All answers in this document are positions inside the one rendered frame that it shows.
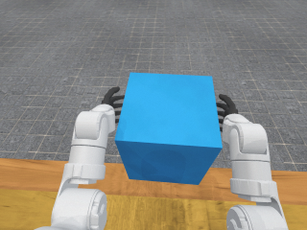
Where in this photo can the robot left forearm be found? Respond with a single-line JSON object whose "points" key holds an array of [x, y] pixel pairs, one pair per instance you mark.
{"points": [[86, 162]]}

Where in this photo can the robot right forearm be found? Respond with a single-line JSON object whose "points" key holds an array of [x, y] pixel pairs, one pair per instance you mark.
{"points": [[251, 168]]}

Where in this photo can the carton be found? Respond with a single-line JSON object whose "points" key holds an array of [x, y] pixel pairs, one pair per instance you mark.
{"points": [[168, 130]]}

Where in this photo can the robot left hand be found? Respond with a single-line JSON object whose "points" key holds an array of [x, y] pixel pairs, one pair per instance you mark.
{"points": [[108, 99]]}

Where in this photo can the robot right hand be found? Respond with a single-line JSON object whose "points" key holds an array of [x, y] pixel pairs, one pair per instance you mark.
{"points": [[229, 107]]}

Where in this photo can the robot left upper arm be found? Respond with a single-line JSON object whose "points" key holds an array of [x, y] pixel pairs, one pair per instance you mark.
{"points": [[79, 209]]}

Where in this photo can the robot right upper arm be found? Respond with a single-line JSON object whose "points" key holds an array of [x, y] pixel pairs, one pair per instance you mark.
{"points": [[254, 217]]}

